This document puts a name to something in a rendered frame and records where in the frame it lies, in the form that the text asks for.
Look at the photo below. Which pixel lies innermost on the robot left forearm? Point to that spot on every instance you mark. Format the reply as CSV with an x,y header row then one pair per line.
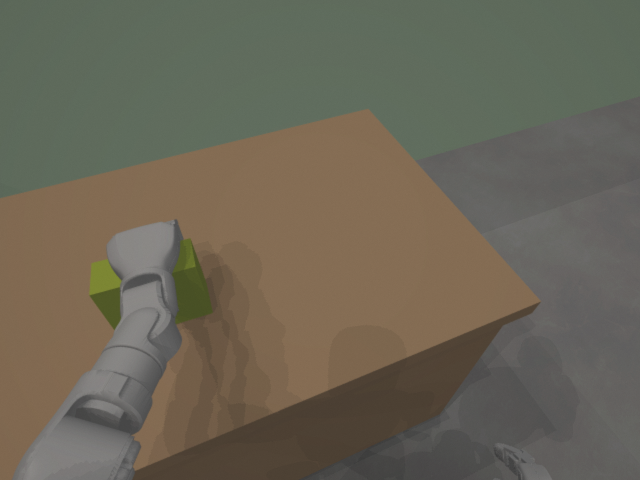
x,y
117,392

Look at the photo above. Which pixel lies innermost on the sponge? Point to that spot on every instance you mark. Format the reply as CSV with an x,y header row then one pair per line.
x,y
191,287

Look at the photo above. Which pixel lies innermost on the robot left upper arm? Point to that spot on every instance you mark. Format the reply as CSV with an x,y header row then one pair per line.
x,y
77,449

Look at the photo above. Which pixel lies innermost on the robot left hand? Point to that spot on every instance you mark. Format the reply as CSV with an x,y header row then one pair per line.
x,y
154,245

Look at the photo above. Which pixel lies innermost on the table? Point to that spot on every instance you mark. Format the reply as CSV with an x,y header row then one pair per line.
x,y
350,297

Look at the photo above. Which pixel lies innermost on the robot right hand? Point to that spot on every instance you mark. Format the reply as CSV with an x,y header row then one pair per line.
x,y
520,463

